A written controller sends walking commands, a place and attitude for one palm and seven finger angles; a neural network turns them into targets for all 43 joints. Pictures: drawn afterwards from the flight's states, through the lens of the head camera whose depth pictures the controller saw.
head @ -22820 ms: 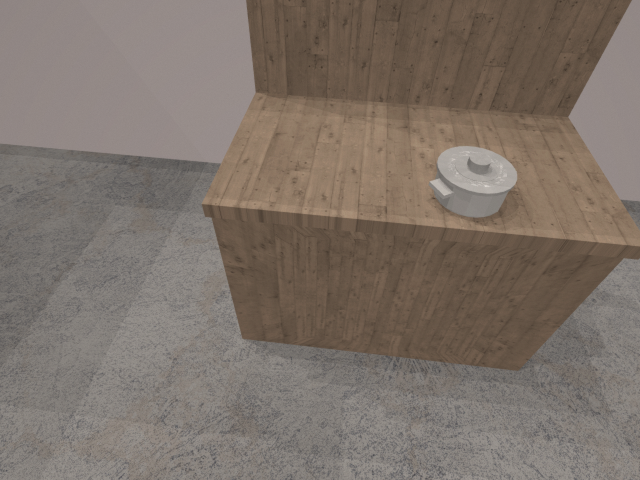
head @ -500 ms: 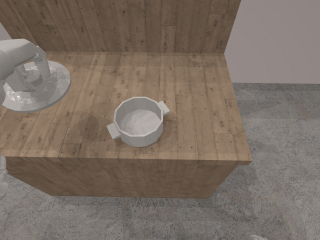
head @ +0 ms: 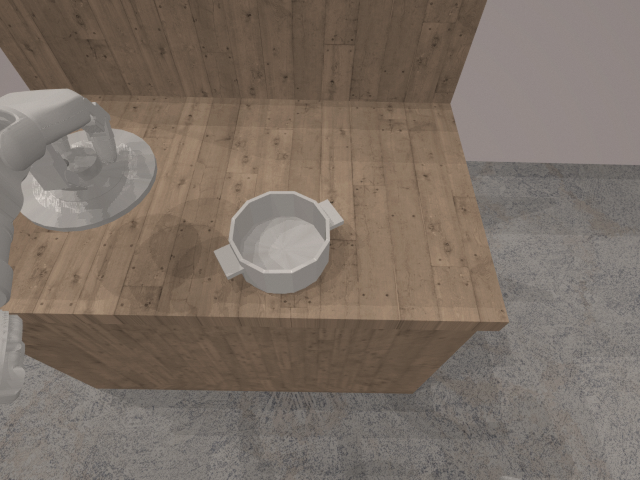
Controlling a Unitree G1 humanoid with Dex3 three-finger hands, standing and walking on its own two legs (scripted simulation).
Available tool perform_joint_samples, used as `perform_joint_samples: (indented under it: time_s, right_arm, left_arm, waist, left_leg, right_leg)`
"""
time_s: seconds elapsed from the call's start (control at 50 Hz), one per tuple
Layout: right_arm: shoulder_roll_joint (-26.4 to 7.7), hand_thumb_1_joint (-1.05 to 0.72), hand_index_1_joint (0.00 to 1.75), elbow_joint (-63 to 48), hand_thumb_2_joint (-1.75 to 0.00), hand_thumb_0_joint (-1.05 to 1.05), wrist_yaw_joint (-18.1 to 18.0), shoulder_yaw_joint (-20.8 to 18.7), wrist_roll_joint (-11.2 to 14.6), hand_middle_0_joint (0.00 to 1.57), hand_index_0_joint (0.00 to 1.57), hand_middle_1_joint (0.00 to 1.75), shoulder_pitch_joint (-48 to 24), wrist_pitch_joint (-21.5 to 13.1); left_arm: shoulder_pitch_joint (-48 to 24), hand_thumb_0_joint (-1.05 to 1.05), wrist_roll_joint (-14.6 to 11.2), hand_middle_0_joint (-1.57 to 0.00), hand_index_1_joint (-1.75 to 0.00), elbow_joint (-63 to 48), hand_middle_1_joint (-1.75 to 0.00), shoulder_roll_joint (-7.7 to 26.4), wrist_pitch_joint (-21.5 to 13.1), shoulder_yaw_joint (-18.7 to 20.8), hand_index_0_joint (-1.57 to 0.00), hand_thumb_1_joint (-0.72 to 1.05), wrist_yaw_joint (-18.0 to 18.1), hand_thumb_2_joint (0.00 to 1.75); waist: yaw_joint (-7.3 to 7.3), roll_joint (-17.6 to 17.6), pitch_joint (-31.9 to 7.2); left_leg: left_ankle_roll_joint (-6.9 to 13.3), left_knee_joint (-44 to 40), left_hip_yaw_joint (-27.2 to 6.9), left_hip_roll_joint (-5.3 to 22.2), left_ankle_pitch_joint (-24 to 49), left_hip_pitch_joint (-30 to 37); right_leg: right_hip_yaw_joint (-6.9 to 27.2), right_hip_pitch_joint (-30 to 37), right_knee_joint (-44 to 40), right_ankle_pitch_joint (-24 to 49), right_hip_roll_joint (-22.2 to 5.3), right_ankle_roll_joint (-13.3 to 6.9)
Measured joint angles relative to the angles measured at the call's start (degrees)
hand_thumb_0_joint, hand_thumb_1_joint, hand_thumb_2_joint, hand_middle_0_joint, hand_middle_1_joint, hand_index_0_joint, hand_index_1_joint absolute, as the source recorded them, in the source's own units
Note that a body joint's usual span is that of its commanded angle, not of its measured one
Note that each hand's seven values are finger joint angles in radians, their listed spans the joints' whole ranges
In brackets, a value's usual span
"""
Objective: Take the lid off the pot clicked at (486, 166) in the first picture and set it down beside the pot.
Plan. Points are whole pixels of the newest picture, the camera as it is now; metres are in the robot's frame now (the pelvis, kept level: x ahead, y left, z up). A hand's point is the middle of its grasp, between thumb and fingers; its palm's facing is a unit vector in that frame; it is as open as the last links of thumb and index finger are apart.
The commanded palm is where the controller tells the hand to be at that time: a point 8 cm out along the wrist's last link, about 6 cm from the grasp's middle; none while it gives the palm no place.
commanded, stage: lower the lid onto the table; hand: left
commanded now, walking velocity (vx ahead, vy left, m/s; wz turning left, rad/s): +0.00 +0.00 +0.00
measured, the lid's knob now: (80, 164) +0.47 +0.32 +0.10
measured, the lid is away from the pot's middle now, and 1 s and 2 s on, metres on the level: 0.24 0.23 0.25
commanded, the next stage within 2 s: none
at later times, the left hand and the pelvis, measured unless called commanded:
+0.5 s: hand (76, 184) +0.44 +0.31 +0.10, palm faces -0.42 -0.08 -0.90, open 7.2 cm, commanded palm +0.45 +0.31 +0.16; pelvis +0.01 +0.00 +0.00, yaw +0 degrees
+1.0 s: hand (96, 197) +0.44 +0.31 +0.06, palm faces -0.45 -0.07 -0.89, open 7.2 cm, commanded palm +0.47 +0.31 +0.12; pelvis +0.00 +0.00 +0.00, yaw -1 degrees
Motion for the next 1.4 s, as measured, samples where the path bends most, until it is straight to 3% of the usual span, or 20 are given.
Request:
perform_joint_samples:
  time_s: [0.36,0.54,0.96,1.18,1.4]
  right_arm:
    - [0.2,-0.91,0.3,0.2,-0.9,0.0,-0.1,-0.4,-0.3,0.2,0.2,0.3,0.9,0.1]
    - [0.0,-0.91,0.3,0.8,-0.9,0.0,-0.4,-0.7,-0.4,0.2,0.2,0.3,0.7,0.2]
    - [0.1,-0.91,0.3,2.0,-0.9,0.0,-1.6,-0.7,-0.4,0.2,0.2,0.3,2.6,-0.6]
    - [0.2,-0.91,0.3,1.6,-0.9,0.0,-1.7,-0.7,-0.5,0.2,0.2,0.3,3.5,-0.8]
    - [0.1,-0.91,0.3,2.1,-0.9,0.0,-1.9,-0.8,-0.5,0.2,0.2,0.3,4.2,-0.6]
  left_arm:
    - [2.9,0.02,0.6,-0.68,-0.98,1.8,-0.95,0.0,-1.6,1.9,-0.72,0.28,2.1,0.63]
    - [3.2,0.02,0.8,-0.68,-0.98,2.6,-0.95,-0.8,-2.4,0.7,-0.72,0.28,2.9,0.63]
    - [2.9,0.02,2.3,-0.68,-0.98,6.9,-0.95,-0.7,-4.0,0.7,-0.72,0.28,5.1,0.63]
    - [3.4,0.02,3.9,-0.68,-0.98,9.7,-0.95,0.4,-4.8,3.3,-0.72,0.28,6.8,0.63]
    - [3.9,0.02,3.8,-0.67,-0.98,11.0,-0.95,0.9,-5.7,3.1,-0.72,0.28,6.8,0.63]
  waist:
    - [-0.59,-0.1,-0.3]
    - [-0.32,-0.3,-0.5]
    - [-1.41,-0.7,-0.9]
    - [-2.85,-1.0,-1.3]
    - [-2.73,-1.1,-1.8]
  left_leg:
    - [0.0,0.3,0.3,0.2,-0.6,-0.8]
    - [0.0,1.0,0.1,0.3,-0.8,-1.6]
    - [-0.2,3.0,0.4,0.7,-1.5,-4.6]
    - [-0.3,4.5,1.0,1.1,-2.2,-6.6]
    - [-0.2,6.4,1.0,1.4,-3.1,-8.7]
  right_leg:
    - [0.5,-0.9,0.2,-0.3,0.3,0.2]
    - [0.5,-1.6,0.7,-0.5,0.3,0.1]
    - [1.0,-4.6,2.5,-1.1,0.7,0.1]
    - [1.7,-7.0,3.9,-1.5,1.1,0.4]
    - [1.7,-8.9,5.4,-2.1,1.3,0.4]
